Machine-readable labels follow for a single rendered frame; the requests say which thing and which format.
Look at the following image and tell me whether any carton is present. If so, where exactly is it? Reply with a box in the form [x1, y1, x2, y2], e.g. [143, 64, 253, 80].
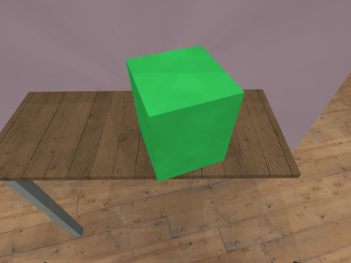
[126, 45, 245, 182]

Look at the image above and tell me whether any table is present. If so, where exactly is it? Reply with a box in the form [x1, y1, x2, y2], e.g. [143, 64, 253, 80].
[0, 89, 301, 236]

